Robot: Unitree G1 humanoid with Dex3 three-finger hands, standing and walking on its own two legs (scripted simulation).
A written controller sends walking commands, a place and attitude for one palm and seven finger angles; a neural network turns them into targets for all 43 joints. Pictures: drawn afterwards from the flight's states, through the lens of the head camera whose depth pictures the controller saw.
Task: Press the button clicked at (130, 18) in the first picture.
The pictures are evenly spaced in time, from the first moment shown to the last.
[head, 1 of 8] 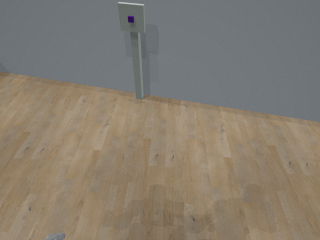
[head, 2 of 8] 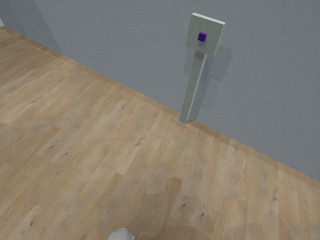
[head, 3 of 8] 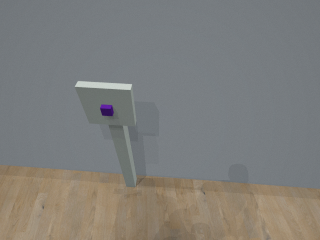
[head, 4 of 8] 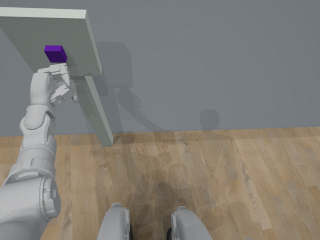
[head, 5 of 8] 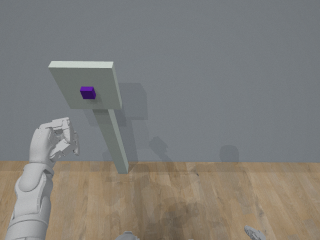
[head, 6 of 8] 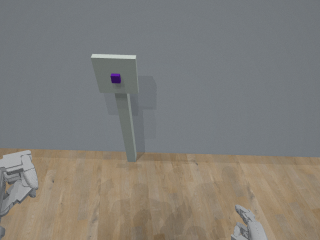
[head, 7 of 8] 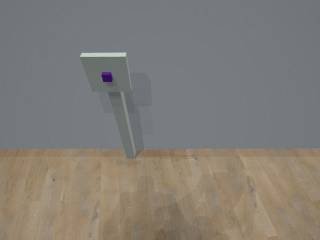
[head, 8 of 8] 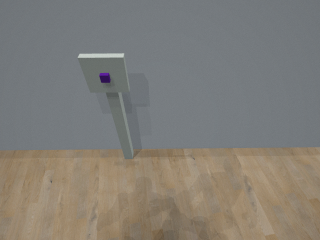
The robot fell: no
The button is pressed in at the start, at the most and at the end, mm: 0 7 0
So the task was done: no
